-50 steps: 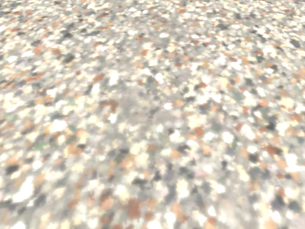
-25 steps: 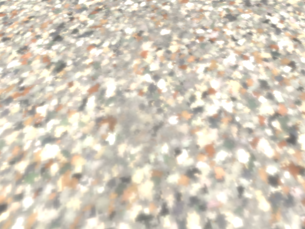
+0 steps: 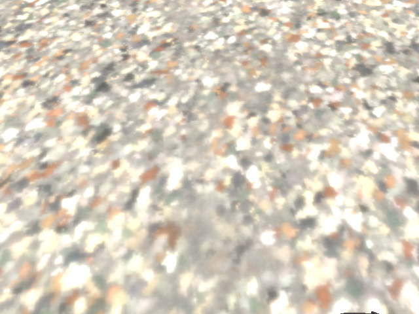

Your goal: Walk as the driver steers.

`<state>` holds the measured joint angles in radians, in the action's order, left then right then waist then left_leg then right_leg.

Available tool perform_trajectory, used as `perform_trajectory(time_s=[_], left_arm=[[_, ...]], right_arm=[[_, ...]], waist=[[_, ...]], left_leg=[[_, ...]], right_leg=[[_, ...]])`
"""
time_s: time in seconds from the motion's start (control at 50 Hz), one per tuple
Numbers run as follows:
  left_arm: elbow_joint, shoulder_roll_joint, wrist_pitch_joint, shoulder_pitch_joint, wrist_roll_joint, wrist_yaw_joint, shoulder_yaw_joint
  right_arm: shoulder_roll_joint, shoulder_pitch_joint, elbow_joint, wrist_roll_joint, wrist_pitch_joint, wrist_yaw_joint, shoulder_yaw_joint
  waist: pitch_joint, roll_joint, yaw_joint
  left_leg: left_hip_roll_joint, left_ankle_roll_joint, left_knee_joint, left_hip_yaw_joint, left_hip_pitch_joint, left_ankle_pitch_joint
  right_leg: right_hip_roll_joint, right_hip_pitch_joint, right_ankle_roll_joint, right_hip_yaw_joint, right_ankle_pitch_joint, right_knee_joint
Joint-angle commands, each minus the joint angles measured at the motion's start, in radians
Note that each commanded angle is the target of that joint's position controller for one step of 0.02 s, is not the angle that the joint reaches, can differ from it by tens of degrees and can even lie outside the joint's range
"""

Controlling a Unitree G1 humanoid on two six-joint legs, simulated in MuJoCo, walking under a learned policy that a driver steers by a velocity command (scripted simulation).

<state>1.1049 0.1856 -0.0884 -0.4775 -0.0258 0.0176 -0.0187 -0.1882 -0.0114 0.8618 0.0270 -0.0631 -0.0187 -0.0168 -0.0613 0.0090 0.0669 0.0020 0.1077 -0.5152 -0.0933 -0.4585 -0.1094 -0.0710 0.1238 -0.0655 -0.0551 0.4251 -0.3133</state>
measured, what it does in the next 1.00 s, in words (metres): walks ahead, turning left: right foot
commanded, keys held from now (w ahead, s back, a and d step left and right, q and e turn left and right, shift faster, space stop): w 0.34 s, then w+q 0.56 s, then s+q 0.10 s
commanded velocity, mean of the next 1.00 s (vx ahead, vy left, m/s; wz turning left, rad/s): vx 0.48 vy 0.00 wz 0.26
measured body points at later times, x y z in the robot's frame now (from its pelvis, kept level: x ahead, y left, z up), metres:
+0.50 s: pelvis +0.27 +0.00 +0.01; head +0.30 +0.00 +0.46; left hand +0.47 +0.22 -0.10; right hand +0.17 -0.22 -0.13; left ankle +0.13 +0.08 -0.72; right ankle +0.42 -0.10 -0.70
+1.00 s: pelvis +0.51 +0.01 +0.01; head +0.55 +0.02 +0.46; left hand +0.40 +0.23 -0.13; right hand +0.75 -0.15 -0.11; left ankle +0.63 +0.15 -0.69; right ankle +0.43 -0.09 -0.72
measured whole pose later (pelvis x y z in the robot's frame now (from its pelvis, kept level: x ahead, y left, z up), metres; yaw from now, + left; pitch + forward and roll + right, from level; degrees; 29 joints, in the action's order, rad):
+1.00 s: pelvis +0.51 +0.01 +0.01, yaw +19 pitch +0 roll -1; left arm 1.00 0.18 -0.10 -0.40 -0.01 0.03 -0.05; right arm -0.21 0.05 0.84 0.04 -0.01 -0.06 -0.05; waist -0.07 0.03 0.04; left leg 0.06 0.08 -0.68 -0.10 -0.59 -0.04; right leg 0.00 0.04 -0.02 -0.31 0.34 -0.30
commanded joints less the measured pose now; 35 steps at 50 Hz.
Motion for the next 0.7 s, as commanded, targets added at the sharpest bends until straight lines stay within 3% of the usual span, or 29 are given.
perform_trajectory(time_s=[0.02,0.04,0.06,0.08,0.1,0.14,0.18,0.24,0.34,0.44,0.5,0.52,0.54,0.56,0.58,0.6,0.62,0.64,0.68,0.7], left_arm=[[-0.076,0.095,-0.009,-0.006,0.030,-0.004,-0.009],[-0.066,0.057,-0.006,-0.103,0.043,-0.011,-0.011],[-0.075,0.136,0.000,-0.002,0.018,-0.007,-0.034],[-0.104,0.125,-0.006,0.074,0.013,-0.013,-0.035],[-0.109,0.105,-0.005,0.106,0.012,-0.015,-0.035],[-0.104,0.071,0.019,0.086,-0.011,-0.027,-0.033],[-0.110,0.055,0.036,0.096,-0.014,-0.036,-0.033],[-0.157,0.064,0.049,0.219,-0.015,-0.043,-0.035],[-0.231,0.051,0.045,0.428,0.000,-0.047,-0.021],[-0.287,0.070,0.034,0.550,0.003,-0.042,-0.020],[-0.287,0.099,0.014,0.483,0.008,-0.036,-0.030],[-0.258,0.116,0.005,0.383,0.007,-0.028,-0.040],[-0.210,0.146,-0.008,0.221,-0.003,-0.017,-0.055],[-0.191,0.231,-0.017,0.051,-0.031,-0.002,-0.078],[-0.203,0.315,-0.007,0.046,-0.040,-0.007,-0.098],[-0.222,0.234,0.010,0.120,-0.012,-0.012,-0.085],[-0.236,0.156,0.009,0.211,-0.004,-0.013,-0.063],[-0.237,0.116,0.002,0.252,-0.004,-0.015,-0.053],[-0.218,0.081,-0.011,0.250,0.002,-0.005,-0.044],[-0.207,0.078,-0.020,0.226,0.005,-0.003,-0.043]], right_arm=[[-0.249,0.508,0.091,0.037,-0.023,0.032,-0.082],[-0.289,0.512,0.098,0.027,-0.012,0.021,-0.095],[-0.230,0.413,0.089,-0.007,-0.004,0.013,-0.085],[-0.170,0.312,0.071,-0.015,-0.007,0.009,-0.068],[-0.122,0.265,0.068,-0.010,-0.014,0.006,-0.056],[-0.070,0.274,0.096,-0.013,-0.027,0.012,-0.039],[-0.085,0.335,0.125,-0.015,-0.042,0.015,-0.040],[-0.117,0.392,0.145,-0.016,-0.047,0.017,-0.044],[-0.108,0.475,0.164,-0.015,-0.044,0.019,-0.034],[-0.124,0.552,0.189,-0.006,-0.033,0.032,-0.036],[-0.150,0.503,0.178,0.001,-0.027,0.039,-0.046],[-0.158,0.484,0.173,-0.001,-0.027,0.037,-0.049],[-0.153,0.464,0.166,-0.009,-0.027,0.032,-0.049],[-0.112,0.458,0.127,-0.022,-0.030,0.027,-0.038],[-0.011,0.582,0.107,-0.061,-0.021,0.031,-0.024],[-0.121,0.536,0.121,-0.030,-0.008,0.037,-0.052],[-0.120,0.462,0.107,-0.022,-0.005,0.030,-0.059],[-0.090,0.424,0.098,-0.019,-0.004,0.024,-0.056],[-0.072,0.414,0.092,0.002,0.021,0.007,-0.062],[-0.059,0.413,0.088,0.005,0.033,0.000,-0.062]], waist=[[0.292,0.066,-0.229],[0.377,0.215,-0.177],[0.243,0.057,-0.148],[0.112,0.033,-0.117],[0.053,0.008,-0.089],[0.026,0.041,-0.042],[0.025,0.040,-0.030],[-0.012,0.043,-0.041],[-0.039,0.053,-0.092],[-0.046,0.058,-0.127],[-0.016,0.067,-0.074],[0.033,0.065,-0.033],[0.124,0.028,0.037],[0.266,-0.066,0.087],[0.377,-0.277,0.018],[0.309,-0.121,0.004],[0.160,-0.060,-0.026],[0.085,-0.042,-0.043],[0.040,-0.086,-0.081],[0.044,-0.092,-0.089]], left_leg=[[0.246,0.130,0.071,0.324,0.671,-0.096],[0.441,0.255,0.188,0.752,0.816,-0.069],[0.375,0.212,0.225,0.678,0.698,-0.168],[0.343,0.180,0.266,0.534,0.539,-0.147],[0.296,0.147,0.304,0.441,0.433,-0.074],[0.229,0.101,0.339,0.310,0.318,0.040],[0.209,0.103,0.353,0.257,0.301,0.138],[0.190,0.102,0.388,0.204,0.313,0.171],[0.157,0.078,0.395,0.141,0.369,0.277],[0.200,0.100,0.321,0.203,0.518,0.383],[0.209,0.078,0.213,0.218,0.535,0.547],[0.189,0.063,0.107,0.210,0.515,0.634],[0.140,0.043,-0.079,0.176,0.434,0.584],[0.075,0.023,-0.360,0.138,0.241,0.271],[-0.083,-0.009,-0.672,0.066,-0.086,-0.421],[-0.021,0.005,-0.758,0.152,-0.147,-0.385],[0.021,0.004,-0.745,0.159,-0.162,-0.290],[0.054,-0.001,-0.708,0.155,-0.140,-0.229],[0.084,-0.018,-0.662,0.144,-0.089,-0.188],[0.085,-0.024,-0.658,0.137,-0.080,-0.173]], right_leg=[[0.149,-0.386,-0.045,-0.007,-0.621,-0.693],[-0.024,-0.663,-0.023,0.024,0.120,-0.985],[0.048,-0.746,-0.040,0.125,0.037,-1.027],[0.086,-0.756,-0.040,0.117,-0.060,-0.982],[0.119,-0.722,-0.038,0.110,-0.115,-0.927],[0.147,-0.635,-0.017,0.099,-0.150,-0.851],[0.149,-0.634,0.001,0.077,-0.168,-0.819],[0.172,-0.733,0.027,0.047,-0.261,-0.727],[0.157,-0.752,0.045,-0.004,-0.408,-0.449],[0.123,-0.761,0.032,-0.003,-0.385,-0.306],[0.087,-0.618,0.003,0.003,-0.282,-0.227],[0.057,-0.480,-0.012,-0.008,-0.265,-0.186],[0.069,-0.253,-0.036,0.003,-0.315,-0.128],[0.292,0.009,-0.082,0.230,-0.222,-0.117],[0.550,0.216,-0.193,0.650,-0.181,-0.017],[0.509,0.110,-0.181,0.670,-0.087,0.026],[0.468,-0.036,-0.150,0.506,-0.085,0.052],[0.422,-0.150,-0.124,0.382,-0.167,0.092],[0.354,-0.258,-0.078,0.220,-0.273,0.131],[0.349,-0.270,-0.074,0.179,-0.325,0.138]])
